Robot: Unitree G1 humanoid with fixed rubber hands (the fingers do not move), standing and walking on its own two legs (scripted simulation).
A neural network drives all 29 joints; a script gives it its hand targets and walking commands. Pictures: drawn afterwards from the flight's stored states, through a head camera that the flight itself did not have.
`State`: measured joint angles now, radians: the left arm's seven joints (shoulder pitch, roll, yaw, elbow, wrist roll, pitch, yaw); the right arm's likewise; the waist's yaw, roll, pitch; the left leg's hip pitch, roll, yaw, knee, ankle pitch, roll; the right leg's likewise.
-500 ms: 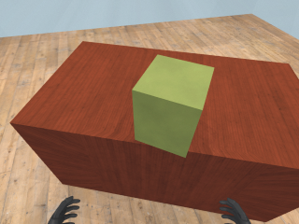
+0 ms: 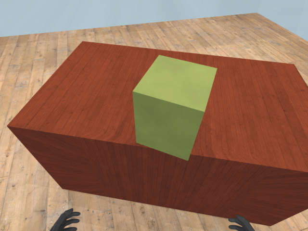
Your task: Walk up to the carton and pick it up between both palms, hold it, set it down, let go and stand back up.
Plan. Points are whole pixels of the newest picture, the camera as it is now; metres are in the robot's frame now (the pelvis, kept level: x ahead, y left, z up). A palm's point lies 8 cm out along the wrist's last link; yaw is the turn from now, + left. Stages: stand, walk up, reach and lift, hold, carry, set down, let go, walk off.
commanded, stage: stand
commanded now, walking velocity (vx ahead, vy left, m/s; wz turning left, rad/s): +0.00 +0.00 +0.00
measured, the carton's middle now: (173, 108) +0.51 -0.06 +0.01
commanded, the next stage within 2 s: walk up in 1.04 s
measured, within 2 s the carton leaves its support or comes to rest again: neither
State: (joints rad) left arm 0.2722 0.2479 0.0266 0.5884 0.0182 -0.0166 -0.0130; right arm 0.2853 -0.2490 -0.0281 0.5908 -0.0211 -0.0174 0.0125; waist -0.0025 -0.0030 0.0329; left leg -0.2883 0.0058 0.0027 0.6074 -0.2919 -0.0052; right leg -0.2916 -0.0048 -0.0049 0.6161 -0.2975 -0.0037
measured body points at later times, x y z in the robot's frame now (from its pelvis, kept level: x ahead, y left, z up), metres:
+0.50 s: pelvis +0.01 +0.00 +0.00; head +0.01 +0.00 +0.45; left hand +0.15 +0.26 -0.09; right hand +0.15 -0.25 -0.09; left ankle +0.02 +0.12 -0.73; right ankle +0.02 -0.12 -0.73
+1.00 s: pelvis +0.00 +0.00 +0.00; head +0.01 +0.00 +0.45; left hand +0.14 +0.26 -0.09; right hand +0.13 -0.25 -0.09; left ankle +0.02 +0.12 -0.73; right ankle +0.02 -0.12 -0.73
